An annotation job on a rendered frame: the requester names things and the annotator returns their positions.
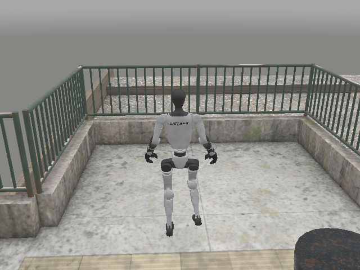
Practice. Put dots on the robot right upper arm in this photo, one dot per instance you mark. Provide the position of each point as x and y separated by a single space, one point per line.
196 118

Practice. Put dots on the left robot hand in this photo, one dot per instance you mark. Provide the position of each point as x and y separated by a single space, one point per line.
152 156

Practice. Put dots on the robot left upper arm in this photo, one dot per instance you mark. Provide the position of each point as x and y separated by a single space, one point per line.
161 119

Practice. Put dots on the left robot forearm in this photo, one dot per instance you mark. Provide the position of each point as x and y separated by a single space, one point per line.
151 147

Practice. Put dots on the right robot hand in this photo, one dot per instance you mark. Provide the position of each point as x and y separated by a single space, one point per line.
214 158

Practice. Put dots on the right robot forearm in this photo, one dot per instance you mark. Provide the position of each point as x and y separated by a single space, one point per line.
209 147

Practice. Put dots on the left robot thigh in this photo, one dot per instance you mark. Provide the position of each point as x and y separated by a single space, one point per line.
166 169

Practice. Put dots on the robot head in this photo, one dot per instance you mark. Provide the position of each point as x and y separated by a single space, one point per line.
178 98

